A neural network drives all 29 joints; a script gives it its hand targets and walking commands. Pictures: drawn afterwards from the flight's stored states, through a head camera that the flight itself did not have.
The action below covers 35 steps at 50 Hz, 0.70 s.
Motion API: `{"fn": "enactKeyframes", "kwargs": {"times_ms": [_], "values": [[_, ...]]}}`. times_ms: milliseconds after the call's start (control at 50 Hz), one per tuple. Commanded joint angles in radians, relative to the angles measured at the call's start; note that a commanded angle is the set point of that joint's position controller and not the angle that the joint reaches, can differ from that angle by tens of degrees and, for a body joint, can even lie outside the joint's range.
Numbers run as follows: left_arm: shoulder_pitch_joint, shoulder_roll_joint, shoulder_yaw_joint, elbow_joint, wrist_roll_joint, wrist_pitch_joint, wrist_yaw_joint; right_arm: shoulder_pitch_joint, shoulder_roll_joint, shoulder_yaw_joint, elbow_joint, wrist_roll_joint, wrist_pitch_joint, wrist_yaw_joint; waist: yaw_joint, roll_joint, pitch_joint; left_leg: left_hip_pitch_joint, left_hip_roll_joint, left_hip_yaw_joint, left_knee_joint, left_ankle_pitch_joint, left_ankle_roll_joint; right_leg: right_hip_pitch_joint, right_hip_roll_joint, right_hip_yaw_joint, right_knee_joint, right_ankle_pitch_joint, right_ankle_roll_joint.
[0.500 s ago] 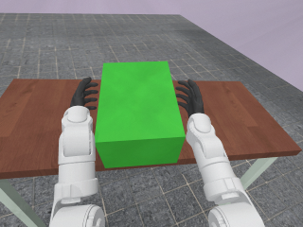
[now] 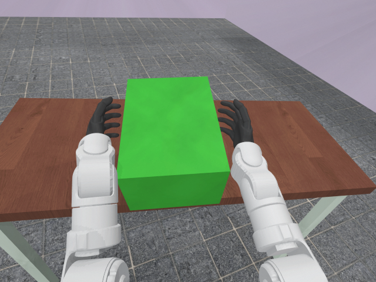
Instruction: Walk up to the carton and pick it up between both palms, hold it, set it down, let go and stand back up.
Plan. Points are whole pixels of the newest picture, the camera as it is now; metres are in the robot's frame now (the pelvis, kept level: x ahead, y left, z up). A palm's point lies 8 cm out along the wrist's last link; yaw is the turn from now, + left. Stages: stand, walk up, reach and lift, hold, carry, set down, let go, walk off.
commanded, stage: hold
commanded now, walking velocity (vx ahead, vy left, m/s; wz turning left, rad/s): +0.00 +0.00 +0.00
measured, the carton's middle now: (171, 138) +0.40 +0.01 +0.11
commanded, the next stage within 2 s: none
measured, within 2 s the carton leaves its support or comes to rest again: neither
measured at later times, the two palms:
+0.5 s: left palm (101, 134) +0.35 +0.15 +0.17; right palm (244, 137) +0.35 -0.13 +0.17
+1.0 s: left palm (97, 135) +0.34 +0.16 +0.18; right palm (242, 139) +0.34 -0.13 +0.17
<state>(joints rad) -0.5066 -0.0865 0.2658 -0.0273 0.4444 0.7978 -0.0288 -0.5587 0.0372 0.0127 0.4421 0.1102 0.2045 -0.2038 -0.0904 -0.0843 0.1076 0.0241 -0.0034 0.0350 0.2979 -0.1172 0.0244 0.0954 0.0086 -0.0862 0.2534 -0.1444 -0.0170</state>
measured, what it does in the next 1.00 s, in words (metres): stands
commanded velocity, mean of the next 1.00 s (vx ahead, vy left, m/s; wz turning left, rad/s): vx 0.00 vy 0.00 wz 0.00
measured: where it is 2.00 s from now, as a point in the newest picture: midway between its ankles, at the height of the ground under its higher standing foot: outside the picture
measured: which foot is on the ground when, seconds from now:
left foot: down 0.00-1.00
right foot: down 0.00-1.00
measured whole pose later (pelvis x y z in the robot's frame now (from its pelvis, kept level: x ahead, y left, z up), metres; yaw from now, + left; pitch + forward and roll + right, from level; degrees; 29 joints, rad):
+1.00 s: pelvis +0.00 +0.00 +0.00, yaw +0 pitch -12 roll -1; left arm -0.51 -0.08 0.26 -0.03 0.45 0.79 -0.04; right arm -0.56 0.03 0.01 0.44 0.11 0.20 -0.21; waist -0.09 -0.08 0.11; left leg 0.03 -0.01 0.03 0.30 -0.11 0.03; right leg 0.11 0.01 -0.09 0.25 -0.14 -0.02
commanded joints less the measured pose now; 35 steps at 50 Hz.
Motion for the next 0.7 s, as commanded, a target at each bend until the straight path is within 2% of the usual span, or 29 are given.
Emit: {"fn": "enactKeyframes", "kwargs": {"times_ms": [0, 20, 40, 60, 80, 100, 160, 200, 220, 240, 260, 280, 300, 320, 340, 360, 380, 420, 440, 460, 480, 520, 540, 560, 580, 600, 660, 680], "values": [[-0.622, -0.421, -0.497, -0.252, -0.219, -0.126, -0.167, -0.648, 0.421, 0.366, -0.361, 0.077, -0.084, 0.116, -0.030, 0.120, -0.521, 0.301, 0.005, 0.000, 0.040, 0.337, -0.037, -0.025, 0.011, -0.036, -0.023, 0.291, 0.048], [-0.605, -0.421, -0.516, -0.269, -0.226, -0.121, -0.166, -0.631, 0.426, 0.381, -0.379, 0.098, -0.075, 0.113, -0.035, 0.125, -0.522, 0.316, 0.003, -0.007, 0.047, 0.342, -0.043, -0.019, 0.011, -0.037, -0.029, 0.279, 0.046], [-0.614, -0.383, -0.436, -0.145, -0.180, -0.106, -0.173, -0.660, 0.375, 0.328, -0.297, 0.065, -0.058, 0.111, -0.037, 0.114, -0.375, 0.268, 0.008, 0.000, 0.025, 0.217, -0.038, -0.064, 0.006, -0.037, -0.051, 0.168, 0.044], [-0.600, -0.378, -0.402, -0.125, -0.163, -0.098, -0.184, -0.634, 0.365, 0.301, -0.244, 0.044, -0.045, 0.119, -0.015, 0.097, -0.301, 0.201, 0.011, 0.006, -0.026, 0.109, -0.023, -0.066, 0.000, -0.044, -0.066, 0.049, 0.037], [-0.656, -0.370, -0.373, -0.091, -0.152, -0.098, -0.190, -0.675, 0.370, 0.257, -0.212, 0.023, -0.047, 0.128, -0.006, 0.092, -0.250, 0.146, 0.013, 0.017, -0.062, -0.006, -0.008, -0.092, -0.006, -0.042, -0.066, -0.053, 0.035], [-0.682, -0.373, -0.352, -0.055, -0.142, -0.100, -0.190, -0.704, 0.387, 0.228, -0.180, -0.003, -0.056, 0.142, -0.001, 0.110, -0.228, 0.114, 0.017, 0.029, -0.086, -0.090, 0.002, -0.098, -0.013, -0.038, -0.070, -0.135, 0.028], [-0.693, -0.420, -0.399, -0.068, -0.180, -0.122, -0.176, -0.766, 0.404, 0.238, -0.254, 0.004, -0.101, 0.158, 0.006, 0.110, -0.397, 0.160, 0.023, 0.028, -0.059, 0.041, 0.001, -0.083, -0.004, -0.040, -0.046, -0.013, 0.030], [-0.687, -0.438, -0.423, -0.114, -0.198, -0.131, -0.165, -0.755, 0.421, 0.276, -0.279, 0.013, -0.111, 0.154, -0.008, 0.096, -0.476, 0.257, 0.018, 0.016, -0.004, 0.197, -0.018, -0.062, 0.013, -0.048, -0.037, 0.115, 0.033], [-0.696, -0.417, -0.423, -0.117, -0.194, -0.130, -0.164, -0.756, 0.408, 0.284, -0.262, 0.022, -0.106, 0.149, -0.015, 0.093, -0.464, 0.265, 0.015, 0.008, -0.001, 0.207, -0.025, -0.077, 0.004, -0.041, -0.048, 0.127, 0.034], [-0.621, -0.433, -0.430, -0.104, -0.192, -0.121, -0.166, -0.710, 0.405, 0.302, -0.276, 0.031, -0.099, 0.145, -0.004, 0.076, -0.456, 0.281, 0.015, 0.014, 0.000, 0.244, -0.024, -0.062, 0.012, -0.047, -0.047, 0.154, 0.037], [-0.659, -0.407, -0.396, -0.087, -0.174, -0.114, -0.170, -0.735, 0.400, 0.283, -0.226, 0.026, -0.087, 0.140, -0.016, 0.076, -0.412, 0.258, 0.007, 0.019, -0.002, 0.193, -0.021, -0.068, 0.013, -0.043, -0.053, 0.105, 0.040], [-0.650, -0.398, -0.370, -0.060, -0.158, -0.109, -0.179, -0.731, 0.397, 0.270, -0.219, 0.021, -0.084, 0.141, 0.000, 0.074, -0.376, 0.226, 0.007, 0.021, -0.028, 0.126, -0.015, -0.072, 0.005, -0.040, -0.064, 0.060, 0.038], [-0.659, -0.392, -0.353, -0.023, -0.148, -0.106, -0.185, -0.740, 0.398, 0.246, -0.191, 0.003, -0.085, 0.143, -0.009, 0.069, -0.334, 0.190, 0.005, 0.027, -0.041, 0.056, -0.005, -0.077, 0.000, -0.043, -0.065, -0.014, 0.039], [-0.683, -0.384, -0.331, -0.003, -0.143, -0.112, -0.187, -0.750, 0.401, 0.218, -0.149, -0.003, -0.088, 0.149, 0.002, 0.069, -0.314, 0.164, 0.013, 0.030, -0.061, -0.012, 0.002, -0.091, -0.006, -0.043, -0.066, -0.066, 0.036], [-0.697, -0.390, -0.345, -0.018, -0.151, -0.119, -0.188, -0.753, 0.403, 0.203, -0.165, -0.011, -0.098, 0.154, -0.001, 0.094, -0.353, 0.170, 0.012, 0.034, -0.059, -0.004, 0.008, -0.087, -0.012, -0.040, -0.065, -0.053, 0.034], [-0.689, -0.424, -0.399, -0.098, -0.183, -0.134, -0.178, -0.743, 0.421, 0.238, -0.235, 0.009, -0.118, 0.160, -0.004, 0.108, -0.454, 0.203, 0.023, 0.022, -0.033, 0.085, -0.007, -0.067, 0.000, -0.041, -0.047, 0.020, 0.034], [-0.703, -0.424, -0.407, -0.086, -0.182, -0.137, -0.171, -0.751, 0.422, 0.252, -0.237, 0.005, -0.122, 0.157, -0.011, 0.102, -0.465, 0.228, 0.011, 0.022, -0.006, 0.157, -0.010, -0.072, -0.003, -0.043, -0.041, 0.096, 0.040], [-0.645, -0.423, -0.445, -0.163, -0.196, -0.137, -0.163, -0.698, 0.416, 0.307, -0.282, 0.034, -0.120, 0.144, -0.023, 0.105, -0.526, 0.319, 0.008, 0.010, 0.037, 0.298, -0.030, -0.045, 0.003, -0.045, -0.035, 0.242, 0.048], [-0.636, -0.404, -0.434, -0.153, -0.195, -0.129, -0.164, -0.683, 0.403, 0.319, -0.264, 0.050, -0.110, 0.138, -0.019, 0.089, -0.495, 0.312, 0.009, 0.001, 0.043, 0.317, -0.041, -0.034, 0.005, -0.037, -0.037, 0.266, 0.051], [-0.616, -0.395, -0.430, -0.151, -0.183, -0.127, -0.165, -0.662, 0.396, 0.329, -0.260, 0.051, -0.099, 0.131, -0.019, 0.076, -0.451, 0.292, 0.014, -0.003, 0.031, 0.309, -0.041, -0.027, 0.012, -0.045, -0.040, 0.231, 0.052], [-0.625, -0.392, -0.414, -0.136, -0.176, -0.128, -0.171, -0.682, 0.397, 0.317, -0.270, 0.044, -0.097, 0.128, -0.018, 0.088, -0.420, 0.267, 0.006, 0.005, 0.013, 0.244, -0.032, -0.040, 0.005, -0.037, -0.047, 0.188, 0.052], [-0.604, -0.394, -0.444, -0.181, -0.188, -0.133, -0.174, -0.642, 0.420, 0.339, -0.288, 0.062, -0.093, 0.126, -0.011, 0.091, -0.421, 0.235, 0.005, 0.009, 0.003, 0.234, -0.018, -0.024, -0.008, -0.025, -0.035, 0.223, 0.053], [-0.618, -0.400, -0.456, -0.186, -0.190, -0.131, -0.173, -0.661, 0.408, 0.335, -0.300, 0.061, -0.092, 0.123, -0.016, 0.107, -0.415, 0.227, 0.004, 0.001, 0.008, 0.231, -0.025, -0.027, -0.005, -0.032, -0.026, 0.214, 0.051], [-0.624, -0.402, -0.440, -0.165, -0.183, -0.121, -0.174, -0.679, 0.400, 0.318, -0.298, 0.052, -0.085, 0.123, -0.015, 0.133, -0.375, 0.226, 0.001, 0.011, 0.000, 0.195, -0.023, -0.050, -0.006, -0.030, -0.043, 0.165, 0.046], [-0.625, -0.402, -0.429, -0.146, -0.172, -0.116, -0.173, -0.705, 0.402, 0.313, -0.311, 0.050, -0.089, 0.124, -0.005, 0.118, -0.368, 0.215, 0.012, 0.008, -0.004, 0.176, -0.026, -0.048, -0.003, -0.036, -0.048, 0.128, 0.040], [-0.640, -0.387, -0.408, -0.112, -0.166, -0.112, -0.173, -0.711, 0.398, 0.294, -0.261, 0.036, -0.082, 0.127, -0.005, 0.109, -0.322, 0.195, 0.006, 0.012, -0.018, 0.110, -0.014, -0.062, -0.006, -0.039, -0.054, 0.064, 0.041], [-0.645, -0.395, -0.429, -0.169, -0.187, -0.115, -0.178, -0.679, 0.420, 0.311, -0.277, 0.052, -0.083, 0.127, -0.009, 0.094, -0.380, 0.205, 0.008, 0.018, -0.019, 0.164, -0.009, -0.039, -0.007, -0.029, -0.045, 0.129, 0.040], [-0.660, -0.392, -0.422, -0.136, -0.186, -0.115, -0.181, -0.714, 0.413, 0.304, -0.287, 0.037, -0.085, 0.125, -0.015, 0.090, -0.393, 0.219, 0.000, 0.023, -0.017, 0.130, -0.004, -0.051, -0.011, -0.031, -0.042, 0.118, 0.049]]}}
